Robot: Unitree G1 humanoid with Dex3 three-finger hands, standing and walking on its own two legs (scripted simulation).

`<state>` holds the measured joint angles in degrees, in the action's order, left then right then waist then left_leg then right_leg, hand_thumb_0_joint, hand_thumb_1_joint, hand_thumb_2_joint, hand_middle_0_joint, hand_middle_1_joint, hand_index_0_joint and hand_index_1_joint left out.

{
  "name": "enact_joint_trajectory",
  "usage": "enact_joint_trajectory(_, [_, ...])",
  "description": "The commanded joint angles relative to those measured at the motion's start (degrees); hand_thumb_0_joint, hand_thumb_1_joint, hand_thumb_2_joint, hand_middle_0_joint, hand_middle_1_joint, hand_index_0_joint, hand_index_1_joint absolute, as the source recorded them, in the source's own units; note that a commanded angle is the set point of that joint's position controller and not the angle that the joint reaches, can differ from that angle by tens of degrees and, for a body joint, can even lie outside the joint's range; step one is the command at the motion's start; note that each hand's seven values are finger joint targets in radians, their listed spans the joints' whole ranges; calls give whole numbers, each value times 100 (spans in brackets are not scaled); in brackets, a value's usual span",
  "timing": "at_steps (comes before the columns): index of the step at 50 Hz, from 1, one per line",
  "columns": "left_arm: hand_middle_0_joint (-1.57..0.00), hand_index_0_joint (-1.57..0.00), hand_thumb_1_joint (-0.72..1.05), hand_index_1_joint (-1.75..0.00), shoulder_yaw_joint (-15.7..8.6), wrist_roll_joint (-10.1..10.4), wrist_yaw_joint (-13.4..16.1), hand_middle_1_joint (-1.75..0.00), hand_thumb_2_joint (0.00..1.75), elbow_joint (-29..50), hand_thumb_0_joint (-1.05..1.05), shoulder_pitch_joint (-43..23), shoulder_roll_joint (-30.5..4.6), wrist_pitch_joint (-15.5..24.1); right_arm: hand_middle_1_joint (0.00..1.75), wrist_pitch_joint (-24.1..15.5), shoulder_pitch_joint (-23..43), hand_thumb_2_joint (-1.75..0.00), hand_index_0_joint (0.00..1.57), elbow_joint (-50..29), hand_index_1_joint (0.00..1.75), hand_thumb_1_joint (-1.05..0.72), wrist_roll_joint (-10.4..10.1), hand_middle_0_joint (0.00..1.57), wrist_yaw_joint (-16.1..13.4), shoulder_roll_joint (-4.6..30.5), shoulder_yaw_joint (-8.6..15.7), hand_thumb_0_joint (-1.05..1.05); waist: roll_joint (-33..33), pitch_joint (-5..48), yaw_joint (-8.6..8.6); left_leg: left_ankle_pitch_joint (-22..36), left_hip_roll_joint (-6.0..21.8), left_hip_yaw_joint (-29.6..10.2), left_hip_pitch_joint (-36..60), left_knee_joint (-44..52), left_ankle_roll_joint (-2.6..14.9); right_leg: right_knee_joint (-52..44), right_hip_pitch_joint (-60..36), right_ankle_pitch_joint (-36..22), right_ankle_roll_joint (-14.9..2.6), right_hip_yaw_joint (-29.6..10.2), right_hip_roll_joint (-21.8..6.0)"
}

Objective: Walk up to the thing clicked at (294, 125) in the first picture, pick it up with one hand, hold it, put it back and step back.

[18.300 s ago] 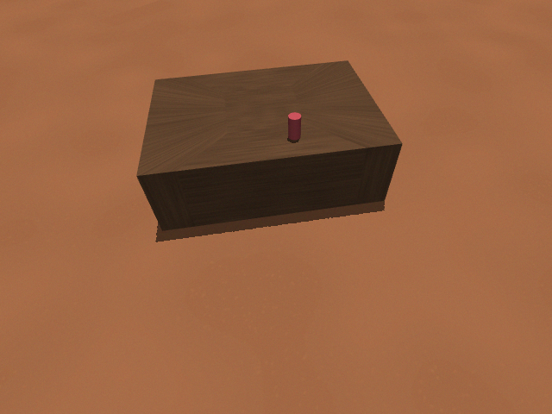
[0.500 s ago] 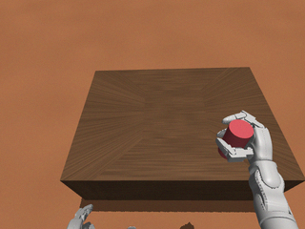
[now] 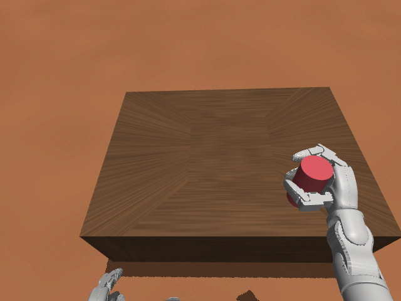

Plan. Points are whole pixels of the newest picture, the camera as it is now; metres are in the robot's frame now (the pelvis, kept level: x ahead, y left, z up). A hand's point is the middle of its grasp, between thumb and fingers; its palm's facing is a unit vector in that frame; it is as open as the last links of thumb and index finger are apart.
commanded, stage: hold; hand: right
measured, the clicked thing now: (307, 183) +0.33 -0.18 +0.05
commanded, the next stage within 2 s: crouch in 0.10 s
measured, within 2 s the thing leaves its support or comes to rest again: neither
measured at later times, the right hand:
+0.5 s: hand (296, 186) +0.35 -0.17 +0.01, palm faces +0.07 +1.00 +0.02, open 7.8 cm
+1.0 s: hand (277, 184) +0.44 -0.17 -0.13, palm faces +0.07 +1.00 +0.01, open 7.8 cm
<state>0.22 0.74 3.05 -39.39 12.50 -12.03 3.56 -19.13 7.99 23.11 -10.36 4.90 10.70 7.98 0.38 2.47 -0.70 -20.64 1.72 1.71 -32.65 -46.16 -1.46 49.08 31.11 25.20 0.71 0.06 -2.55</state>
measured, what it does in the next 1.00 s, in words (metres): lowers itself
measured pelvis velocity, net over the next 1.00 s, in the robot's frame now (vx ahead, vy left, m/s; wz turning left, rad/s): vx -0.04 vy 0.00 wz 0.01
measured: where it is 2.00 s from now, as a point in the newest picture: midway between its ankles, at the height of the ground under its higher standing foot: outside the picture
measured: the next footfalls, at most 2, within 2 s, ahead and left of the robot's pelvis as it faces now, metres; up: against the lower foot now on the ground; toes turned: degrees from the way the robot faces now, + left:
none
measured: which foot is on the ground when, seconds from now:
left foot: down 0.00-1.00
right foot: down 0.00-1.00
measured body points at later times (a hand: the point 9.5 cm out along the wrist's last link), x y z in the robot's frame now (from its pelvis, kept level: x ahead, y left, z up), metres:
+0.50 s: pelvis -0.01 +0.00 -0.02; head +0.06 -0.01 +0.42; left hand +0.12 +0.25 -0.13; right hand +0.34 -0.22 +0.01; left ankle +0.03 +0.14 -0.70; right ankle +0.00 -0.12 -0.70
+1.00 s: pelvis -0.04 +0.00 -0.15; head +0.12 -0.01 +0.27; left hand +0.03 +0.27 -0.28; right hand +0.43 -0.23 -0.13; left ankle +0.03 +0.14 -0.70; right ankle -0.01 -0.12 -0.70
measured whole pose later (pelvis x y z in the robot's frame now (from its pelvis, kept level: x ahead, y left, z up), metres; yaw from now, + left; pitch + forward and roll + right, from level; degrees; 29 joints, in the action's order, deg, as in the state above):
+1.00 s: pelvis -0.04 +0.00 -0.15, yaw +0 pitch +30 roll +2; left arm 0.5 -2.6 -1.5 -39.1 13.4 -14.1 2.8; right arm -31.7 42.5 59.3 -6.5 10.1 20.0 22.7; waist 1.3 9.6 -7.1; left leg -31.7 2.3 1.5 -85.4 -87.4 -0.9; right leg 90.7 83.7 36.9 1.0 -2.1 -2.3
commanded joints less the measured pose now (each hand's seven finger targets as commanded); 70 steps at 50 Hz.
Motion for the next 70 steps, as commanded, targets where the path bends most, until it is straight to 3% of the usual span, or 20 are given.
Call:
enact_joint_trajectory(1, [-19, -20, 91, -29, -308, -13, 46, -30, 89, 704, 0, -55, -764, 233, 143, -464, 1607, -130, 139, -1460, 143, -43, -48, 137, -11, 722, 231, 0, 84, 1803, -14, 1735, -129, 57, 1089, 459, 168, -705, -626, -1895, -75, -8, 167])
enact_joint_trajectory(3, [-19, -20, 91, -29, -297, -19, 37, -30, 90, 647, 0, -58, -737, 221, 144, -412, 1352, -131, 140, -1012, 144, -43, -32, 138, -10, 600, 236, 0, -68, 1487, -88, 1600, -146, 74, 897, 470, 162, -692, -486, -1768, -93, -20, 150])
enact_joint_trajectory(7, [-19, -20, 91, -29, -302, -11, 18, -30, 89, 730, 0, -86, -758, 222, 143, -505, 1786, -130, 138, -1627, 143, -42, -48, 137, -20, 858, 365, 0, 202, 1776, 33, 1393, -128, 46, 1010, 500, 185, -756, -588, -1568, -75, -25, 162])
enact_joint_trajectory(10, [-19, -22, 93, -27, -280, -9, 9, -30, 88, 733, 0, -125, -751, 234, 141, -520, 1763, -129, 135, -1626, 141, -36, -83, 133, 1, 700, 229, 0, 190, 1806, 11, 1414, -153, 65, 936, 474, 184, -766, -648, -1602, -59, -49, 140])
enact_joint_trajectory(13, [-19, -21, 92, -29, -301, -17, 15, -31, 89, 667, 0, -46, -764, 227, 147, -440, 1467, -134, 141, -896, 147, -43, -58, 140, -9, 531, 177, 0, -102, 1360, -94, 1278, -165, 87, 732, 476, 172, -750, -373, -1466, -88, -53, 133])
enact_joint_trajectory(18, [-19, -21, 92, -29, -342, -66, -15, -30, 88, 588, 0, -55, -795, 248, 148, -643, 2065, -135, 141, -504, 148, -43, -43, 139, 59, 590, 261, 0, -221, 1194, -223, 687, -136, 7, 234, 337, 157, -540, 130, -728, -160, -56, 158])
enact_joint_trajectory(24, [-20, -21, 92, -29, -340, -138, -99, -30, 88, 466, 0, 122, -845, 298, 148, -1183, 2834, -136, 140, 696, 148, -42, -11, 138, 256, 790, 557, 0, -186, 1576, -284, 580, -104, -83, -766, -631, 190, 360, 1025, -617, -160, -120, 175])
enact_joint_trajectory(27, [-20, -22, 92, -29, -363, -193, -146, -31, 88, 497, 0, 289, -956, 318, 148, -1547, 3809, -137, 141, 695, 148, -45, 30, 139, 364, 1151, 709, 0, 233, 2538, -363, 554, -126, -113, -1362, -1232, 219, 942, 1235, -621, -126, -153, 168])
enact_joint_trajectory(33, [-19, -21, 92, -29, -305, -260, -214, -30, 89, 603, 0, 455, -1054, 284, 143, -1842, 4382, -132, 138, 1496, 143, -45, 78, 136, 454, 1627, 1130, 0, 419, 3426, -303, 527, -103, -119, -2074, -2156, 275, 1826, 2211, -746, -73, -179, 219])
enact_joint_trajectory(38, [-20, -20, 91, -30, -335, -265, -286, -30, 90, 575, 0, 623, -1157, 172, 142, -1783, 4941, -132, 137, 1989, 142, -46, 117, 135, 530, 1641, 1229, 0, 343, 3726, -514, 606, -87, -68, -2480, -2567, 300, 2314, 2712, -771, -103, -244, 225])
enact_joint_trajectory(42, [-20, -20, 90, -30, -351, -290, -358, -30, 91, 566, 0, 732, -1271, 87, 144, -1751, 5092, -133, 140, 2247, 144, -48, 218, 138, 530, 2181, 1625, 0, 407, 4178, -516, 960, -72, -102, -2395, -2935, 317, 2767, 3132, -1034, -131, -181, 246])
enact_joint_trajectory(43, [-20, -20, 90, -30, -345, -297, -377, -30, 91, 537, 0, 751, -1222, 65, 144, -1762, 5325, -133, 139, 2146, 144, -48, 191, 137, 559, 1972, 1489, 0, 256, 4183, -633, 965, -67, -133, -2344, -2941, 299, 2871, 3361, -904, -162, -160, 252])
enact_joint_trajectory(46, [-20, -20, 89, -30, -372, -313, -387, -30, 91, 493, 0, 786, -1239, 71, 146, -1710, 5429, -135, 140, 2414, 146, -48, 260, 138, 516, 2209, 1722, 0, 158, 4151, -669, 731, -76, -158, -2555, -3068, 277, 3108, 3807, -589, -196, -140, 250])
enact_joint_trajectory(52, [-20, -20, 89, -30, -385, -377, -418, -30, 91, 433, 0, 871, -1280, 10, 144, -1670, 5901, -135, 139, 2595, 144, -48, 455, 137, 490, 2525, 1809, 0, 436, 4170, -747, 300, -80, -136, -3191, -3367, 295, 3375, 4140, -235, -191, -149, 243])
enact_joint_trajectory(53, [-20, -20, 88, -30, -353, -391, -422, -30, 92, 393, 0, 828, -1230, -3, 144, -1681, 6099, -134, 138, 2466, 144, -48, 440, 136, 505, 2341, 1654, 0, 468, 4129, -796, 107, -86, -99, -3392, -3396, 294, 3392, 4139, -68, -195, -173, 246])
enact_joint_trajectory(56, [-20, -20, 88, -30, -372, -419, -435, -30, 92, 441, 0, 893, -1292, -16, 145, -1641, 6344, -135, 139, 2455, 145, -47, 529, 137, 453, 2502, 1760, 0, 826, 4465, -801, 262, -88, -33, -3680, -3653, 337, 3495, 3910, -316, -148, -242, 224])
enact_joint_trajectory(60, [-20, -20, 88, -30, -351, -447, -453, -30, 92, 360, 0, 971, -1272, -64, 145, -1542, 6527, -135, 139, 2778, 145, -45, 595, 136, 424, 2332, 1613, 0, 738, 4142, -957, 96, -85, 38, -4133, -3840, 334, 3651, 4187, -155, -148, -325, 199])
enact_joint_trajectory(63, [-20, -20, 89, -30, -358, -458, -443, -30, 91, 416, 0, 985, -1350, -88, 146, -1553, 7150, -136, 140, 2252, 146, -45, 665, 138, 364, 2805, 1755, 0, 1095, 4577, -874, -71, -60, -9, -4290, -3991, 346, 3720, 4121, 33, -126, -323, 209])
enact_joint_trajectory(65, [-20, -20, 89, -30, -362, -455, -439, -30, 91, 446, 0, 958, -1381, -99, 146, -1439, 6816, -137, 140, 2924, 146, -47, 672, 138, 354, 2494, 1604, 0, 893, 4255, -1006, -199, -68, 53, -4501, -4035, 338, 3785, 4306, 195, -139, -375, 206])
enact_joint_trajectory(70, [-20, -20, 90, -30, -315, -456, -435, -30, 91, 433, 0, 1062, -1395, -142, 147, -1347, 7182, -137, 141, 2899, 147, -46, 750, 139, 266, 2729, 1671, 0, 1051, 4333, -998, -208, -48, 53, -4643, -4214, 344, 3910, 4494, 187, -128, -379, 208])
